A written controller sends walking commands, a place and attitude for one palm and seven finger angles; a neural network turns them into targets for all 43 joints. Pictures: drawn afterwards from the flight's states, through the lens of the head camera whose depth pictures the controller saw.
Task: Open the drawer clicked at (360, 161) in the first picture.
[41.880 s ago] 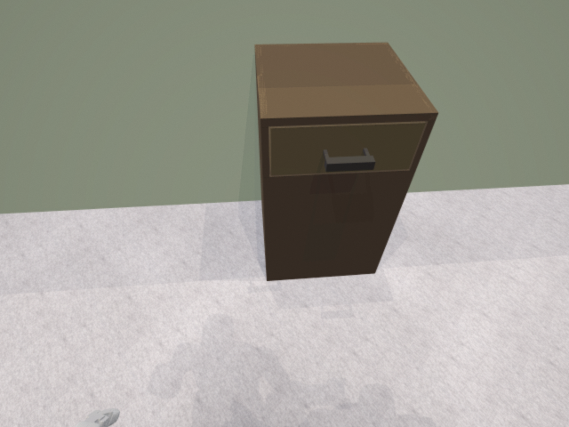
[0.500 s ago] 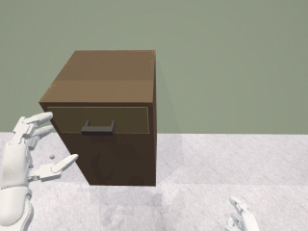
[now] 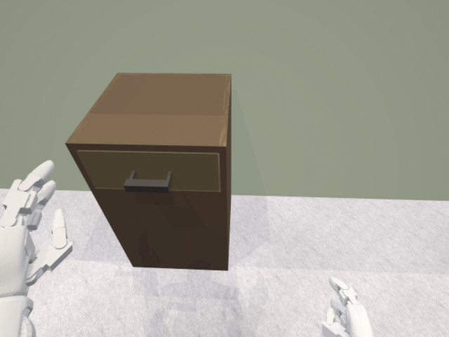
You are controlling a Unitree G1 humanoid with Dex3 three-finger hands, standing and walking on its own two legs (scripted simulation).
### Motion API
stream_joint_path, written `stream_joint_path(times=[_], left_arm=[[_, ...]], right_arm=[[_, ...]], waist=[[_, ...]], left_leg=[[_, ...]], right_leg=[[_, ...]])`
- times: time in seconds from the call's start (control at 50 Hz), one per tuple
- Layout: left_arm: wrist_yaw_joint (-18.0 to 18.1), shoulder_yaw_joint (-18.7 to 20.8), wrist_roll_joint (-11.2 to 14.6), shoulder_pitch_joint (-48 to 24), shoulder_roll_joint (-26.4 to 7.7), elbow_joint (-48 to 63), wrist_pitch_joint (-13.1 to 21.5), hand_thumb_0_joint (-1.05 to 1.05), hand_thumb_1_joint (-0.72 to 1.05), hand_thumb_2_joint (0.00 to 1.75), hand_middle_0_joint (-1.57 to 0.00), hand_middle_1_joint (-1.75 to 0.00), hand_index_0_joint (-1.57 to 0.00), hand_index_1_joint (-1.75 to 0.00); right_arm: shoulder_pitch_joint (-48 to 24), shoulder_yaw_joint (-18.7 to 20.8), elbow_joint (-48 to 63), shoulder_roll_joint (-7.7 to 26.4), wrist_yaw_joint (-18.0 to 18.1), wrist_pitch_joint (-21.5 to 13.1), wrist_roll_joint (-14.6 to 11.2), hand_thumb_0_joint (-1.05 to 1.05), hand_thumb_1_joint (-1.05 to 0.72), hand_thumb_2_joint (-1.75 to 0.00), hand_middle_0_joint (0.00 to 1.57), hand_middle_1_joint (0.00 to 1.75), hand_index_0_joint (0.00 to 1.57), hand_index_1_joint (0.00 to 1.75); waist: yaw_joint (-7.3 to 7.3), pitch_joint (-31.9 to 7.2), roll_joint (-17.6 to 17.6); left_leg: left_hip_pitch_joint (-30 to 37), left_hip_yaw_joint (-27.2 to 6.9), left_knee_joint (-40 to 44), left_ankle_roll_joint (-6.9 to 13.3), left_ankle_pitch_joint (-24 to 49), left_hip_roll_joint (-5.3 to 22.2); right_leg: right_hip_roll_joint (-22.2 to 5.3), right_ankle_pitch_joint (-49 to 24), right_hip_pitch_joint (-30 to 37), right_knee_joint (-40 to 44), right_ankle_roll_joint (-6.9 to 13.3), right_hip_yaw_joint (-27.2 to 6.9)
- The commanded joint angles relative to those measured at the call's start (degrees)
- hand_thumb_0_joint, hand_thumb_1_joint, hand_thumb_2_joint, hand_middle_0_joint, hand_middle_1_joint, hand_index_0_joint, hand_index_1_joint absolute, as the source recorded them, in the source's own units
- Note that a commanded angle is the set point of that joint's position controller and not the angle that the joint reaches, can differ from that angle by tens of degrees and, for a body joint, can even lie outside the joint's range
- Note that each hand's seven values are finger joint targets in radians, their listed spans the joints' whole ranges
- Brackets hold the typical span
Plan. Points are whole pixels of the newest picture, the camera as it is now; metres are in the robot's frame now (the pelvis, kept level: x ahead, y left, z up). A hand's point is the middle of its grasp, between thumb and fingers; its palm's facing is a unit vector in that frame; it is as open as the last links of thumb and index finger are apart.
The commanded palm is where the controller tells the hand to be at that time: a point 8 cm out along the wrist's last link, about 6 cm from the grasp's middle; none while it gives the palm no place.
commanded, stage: step back with the hand held close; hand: left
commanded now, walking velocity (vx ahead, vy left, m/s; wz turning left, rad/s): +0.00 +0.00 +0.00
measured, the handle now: (149, 180) +0.55 +0.31 -0.11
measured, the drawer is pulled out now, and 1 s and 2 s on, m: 0.00 0.00 0.00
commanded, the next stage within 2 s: stop stepping back and stand still in 1.50 s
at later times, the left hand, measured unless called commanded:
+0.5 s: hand (50, 250) +0.17 +0.26 +0.15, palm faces +0.26 -0.84 -0.48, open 7.4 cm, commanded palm +0.11 +0.31 +0.18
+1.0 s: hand (18, 295) +0.11 +0.26 +0.16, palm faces +0.34 -0.81 -0.49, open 7.4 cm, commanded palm +0.05 +0.31 +0.18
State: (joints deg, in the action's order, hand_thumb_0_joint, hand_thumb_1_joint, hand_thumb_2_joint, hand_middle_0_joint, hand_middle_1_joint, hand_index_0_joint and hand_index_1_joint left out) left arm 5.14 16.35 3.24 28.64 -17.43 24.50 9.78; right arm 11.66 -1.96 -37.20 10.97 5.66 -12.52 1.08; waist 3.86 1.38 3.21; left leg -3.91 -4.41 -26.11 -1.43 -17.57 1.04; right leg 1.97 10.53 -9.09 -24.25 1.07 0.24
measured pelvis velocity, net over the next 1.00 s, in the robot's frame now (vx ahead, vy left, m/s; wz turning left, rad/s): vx -0.08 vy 0.03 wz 0.00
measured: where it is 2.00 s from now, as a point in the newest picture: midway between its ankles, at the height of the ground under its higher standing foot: outside the picture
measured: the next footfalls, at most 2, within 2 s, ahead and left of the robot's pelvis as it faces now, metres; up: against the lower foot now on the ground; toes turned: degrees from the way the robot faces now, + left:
right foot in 1.50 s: -0.22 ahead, -0.09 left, +0.00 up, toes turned -6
left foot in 1.70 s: -0.14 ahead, +0.08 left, +0.00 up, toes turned -2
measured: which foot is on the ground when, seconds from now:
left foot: down 0.00-1.00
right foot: down 0.00-1.00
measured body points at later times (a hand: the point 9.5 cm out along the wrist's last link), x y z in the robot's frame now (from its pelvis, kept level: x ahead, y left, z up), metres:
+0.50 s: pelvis -0.02 +0.03 -0.01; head +0.00 +0.06 +0.44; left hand +0.15 +0.31 +0.18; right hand +0.15 -0.22 -0.06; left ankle -0.03 +0.14 -0.74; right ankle +0.03 -0.11 -0.74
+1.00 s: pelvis -0.08 +0.03 -0.02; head -0.07 +0.04 +0.43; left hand +0.09 +0.30 +0.18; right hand +0.06 -0.22 -0.09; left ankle -0.03 +0.14 -0.74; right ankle +0.00 -0.09 -0.74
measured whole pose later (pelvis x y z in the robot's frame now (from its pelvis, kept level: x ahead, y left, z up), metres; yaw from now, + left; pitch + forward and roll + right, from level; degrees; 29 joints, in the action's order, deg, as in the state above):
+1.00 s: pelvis -0.08 +0.03 -0.02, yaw +0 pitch +2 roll -1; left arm 8.2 22.7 0.0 35.9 -24.1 33.5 15.5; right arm 16.0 -0.3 -32.2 12.0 3.7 -5.7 0.3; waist -2.4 -1.4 -1.9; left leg -23.6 -3.3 -35.8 0.4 -13.7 -1.6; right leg 1.4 8.7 -24.6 -31.7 -0.3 -1.5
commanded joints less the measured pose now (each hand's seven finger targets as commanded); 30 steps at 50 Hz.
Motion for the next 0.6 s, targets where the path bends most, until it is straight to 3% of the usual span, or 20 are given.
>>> stream_joint_path(times=[0.0,0.06,0.08,0.1,0.12,0.16,0.18,0.2,0.24,0.26,0.3,0.36,0.42,0.46,0.5,0.54,0.58], left_arm=[[1.41,7.06,-0.36,-5.69,-10.96,14.13,3.85,0.0,0.9,0.9,-0.2,-0.3,-0.2,-0.3],[1.3,6.55,-0.29,-4.69,-9.59,12.58,3.63,0.0,0.9,0.9,-0.2,-0.3,-0.2,-0.3],[1.63,12.41,-1.59,-6.47,-13.47,14.13,5.35,0.0,0.9,0.9,-0.2,-0.3,-0.2,-0.3],[1.47,12.68,-1.95,-6.04,-13.55,13.59,5.86,0.0,0.9,0.9,-0.2,-0.3,-0.2,-0.3],[1.41,8.94,-2.67,-3.39,-10.11,11.69,5.25,0.0,0.9,0.9,-0.2,-0.3,-0.2,-0.3],[1.61,7.05,-3.03,-0.21,-7.58,11.29,4.73,0.0,0.9,0.9,-0.2,-0.3,-0.2,-0.3],[1.82,6.89,-2.92,1.29,-7.32,11.57,4.6,0.0,0.9,0.9,-0.2,-0.3,-0.2,-0.3],[1.98,7.38,-2.97,1.81,-8.02,13.78,4.86,0.0,0.9,0.9,-0.2,-0.3,-0.2,-0.3],[2.55,8.0,-2.88,4.57,-8.67,15.91,4.93,0.0,0.9,0.9,-0.2,-0.3,-0.2,-0.3],[2.81,9.06,-2.72,5.68,-10.02,17.26,4.92,0.0,0.9,0.9,-0.2,-0.3,-0.2,-0.3],[3.09,11.17,-2.29,7.2,-12.77,21.16,5.15,0.0,0.9,0.9,-0.2,-0.3,-0.2,-0.3],[3.17,12.43,-1.52,8.89,-14.33,25.16,5.69,0.0,0.9,0.9,-0.2,-0.3,-0.2,-0.3],[3.13,12.78,-1.34,9.47,-14.85,26.72,6.08,0.0,0.9,0.9,-0.2,-0.3,-0.2,-0.3],[3.04,12.69,-1.24,10.21,-13.89,25.08,6.26,0.0,0.9,0.9,-0.2,-0.3,-0.2,-0.3],[2.82,12.2,-1.22,9.98,-12.74,22.62,6.42,0.0,0.9,0.9,-0.2,-0.3,-0.2,-0.3],[3.15,11.32,-1.67,8.51,-11.02,20.0,6.61,0.0,0.9,0.9,-0.2,-0.3,-0.2,-0.3],[3.19,10.03,-2.08,5.96,-9.61,17.0,6.47,0.0,0.9,0.9,-0.2,-0.3,-0.2,-0.3]], right_arm=[[-7.87,2.03,9.5,5.5,0.49,-3.89,-0.19,0.0,-0.9,-0.9,0.2,0.3,0.2,0.3],[-7.89,1.93,9.33,5.22,0.34,-3.83,-0.29,0.0,-0.9,-0.9,0.2,0.3,0.2,0.3],[-6.23,3.2,10.76,9.02,0.19,-0.92,0.39,0.0,-0.9,-0.9,0.2,0.3,0.2,0.3],[-6.53,3.28,10.94,8.18,0.08,0.68,0.46,0.0,-0.9,-0.9,0.2,0.3,0.2,0.3],[-6.16,3.38,10.79,8.69,-0.01,1.84,1.02,0.0,-0.9,-0.9,0.2,0.3,0.2,0.3],[-4.61,3.95,11.94,8.48,-0.63,3.68,1.0,0.0,-0.9,-0.9,0.2,0.3,0.2,0.3],[-4.53,4.09,12.26,8.46,-0.86,4.47,0.89,0.0,-0.9,-0.9,0.2,0.3,0.2,0.3],[-4.91,4.32,12.85,8.92,-0.85,4.95,0.95,0.0,-0.9,-0.9,0.2,0.3,0.2,0.3],[-4.67,4.5,14.17,8.44,-1.11,5.89,0.51,0.0,-0.9,-0.9,0.2,0.3,0.2,0.3],[-4.94,4.68,14.94,8.24,-1.21,6.14,0.18,0.0,-0.9,-0.9,0.2,0.3,0.2,0.3],[-5.03,4.8,15.74,8.08,-1.19,6.48,-0.21,0.0,-0.9,-0.9,0.2,0.3,0.2,0.3],[-5.06,4.64,16.85,7.51,-1.62,6.56,-1.13,0.0,-0.9,-0.9,0.2,0.3,0.2,0.3],[-5.38,4.54,16.84,7.93,-1.58,6.18,-1.0,0.0,-0.9,-0.9,0.2,0.3,0.2,0.3],[-5.07,4.61,16.35,8.21,-1.72,5.83,-0.69,0.0,-0.9,-0.9,0.2,0.3,0.2,0.3],[-4.84,4.74,15.71,8.43,-1.7,5.24,-0.51,0.0,-0.9,-0.9,0.2,0.3,0.2,0.3],[-4.14,4.61,15.12,8.88,-1.59,4.92,-0.02,0.0,-0.9,-0.9,0.2,0.3,0.2,0.3],[-3.38,4.53,14.75,9.41,-1.56,4.72,-0.17,0.0,-0.9,-0.9,0.2,0.3,0.2,0.3]], waist=[[0.06,-3.45,0.73],[0.05,-1.68,-0.23],[-2.79,2.45,-2.16],[-2.55,2.74,-2.95],[-3.54,2.6,-5.4],[-4.22,-1.86,-6.85],[-4.38,-4.05,-6.04],[-4.22,-5.98,-2.88],[-4.36,-10.74,-2.38],[-4.18,-12.5,-2.64],[-3.88,-14.74,0.03],[-3.81,-16.01,1.73],[-3.65,-13.73,5.87],[-3.66,-11.95,7.5],[-3.57,-9.47,7.4],[-4.0,-7.19,5.43],[-4.45,-4.65,2.54]], left_leg=[[-6.96,5.08,5.42,1.34,7.29,-1.53],[-7.93,4.99,5.81,1.19,7.54,-1.29],[-12.41,2.7,3.55,2.32,4.3,-1.21],[-12.13,2.18,3.12,2.35,2.82,-1.5],[-11.91,1.78,2.12,2.31,3.51,-1.64],[-12.25,1.57,0.34,2.28,5.67,-1.09],[-12.17,1.53,-0.01,2.25,8.48,-0.74],[-12.0,1.42,0.39,2.04,12.58,-0.56],[-13.45,0.84,1.14,1.66,21.41,0.7],[-14.04,0.84,0.86,1.46,24.55,1.02],[-15.28,1.14,-0.09,0.77,28.43,0.98],[-17.24,1.48,-0.07,0.44,28.75,0.67],[-19.17,0.07,2.45,0.73,29.2,2.03],[-22.15,-0.98,4.48,1.6,27.28,3.69],[-26.27,-1.04,6.13,2.61,20.43,5.26],[-32.38,-1.31,6.07,3.73,11.79,6.11],[-37.61,-0.78,4.51,4.1,0.0,5.14]], right_leg=[[-1.32,2.04,5.14,5.49,-0.65,0.91],[-1.13,1.55,4.88,4.96,-0.67,1.4],[-2.74,0.95,-1.36,8.03,-0.56,-4.27],[-3.4,2.43,-2.88,9.53,-0.29,-4.83],[-3.66,2.88,-3.92,9.78,0.06,-5.35],[-5.12,1.13,-1.54,8.04,0.67,-5.59],[-5.3,-2.78,-0.13,6.76,0.88,-5.27],[-4.99,-7.72,1.48,4.98,1.0,-4.27],[-4.12,-16.65,6.89,0.35,0.41,-1.39],[-4.05,-20.32,8.66,-1.25,0.19,-0.89],[-4.61,-25.34,10.38,-3.37,0.22,-0.84],[-4.31,-26.7,11.32,-5.72,-0.27,-0.23],[-1.87,-21.12,8.71,-8.03,-1.55,1.71],[-0.51,-14.23,7.5,-10.47,-2.1,2.19],[-0.01,-8.34,6.52,-12.4,-2.27,2.04],[-0.5,-7.48,7.92,-13.49,-2.1,1.22],[-1.89,-8.31,8.1,-12.06,-1.58,-0.64]])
